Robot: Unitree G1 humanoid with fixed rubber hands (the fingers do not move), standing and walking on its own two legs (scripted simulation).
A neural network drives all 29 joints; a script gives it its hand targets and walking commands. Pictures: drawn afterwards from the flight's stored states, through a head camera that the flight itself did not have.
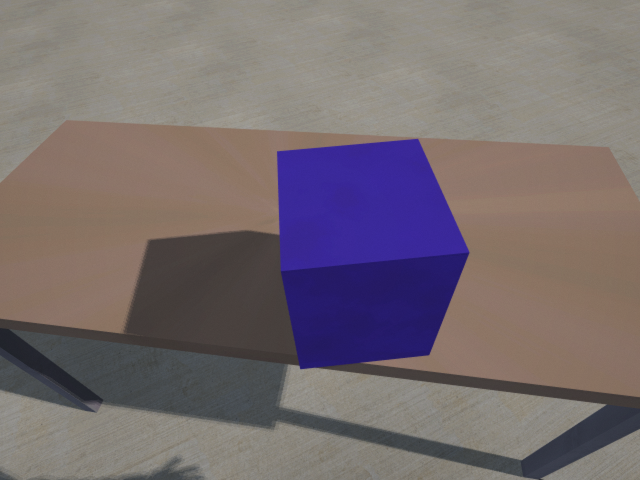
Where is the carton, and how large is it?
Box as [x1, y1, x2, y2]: [277, 139, 469, 368]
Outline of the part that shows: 417,139 277,151 281,274 300,368 429,354 469,252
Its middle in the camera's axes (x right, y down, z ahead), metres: +0.05 +0.02 +0.57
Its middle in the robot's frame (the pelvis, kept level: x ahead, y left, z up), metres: +0.42 -0.03 +0.03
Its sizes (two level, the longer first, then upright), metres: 0.210 0.200 0.250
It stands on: a table, 0.68 m high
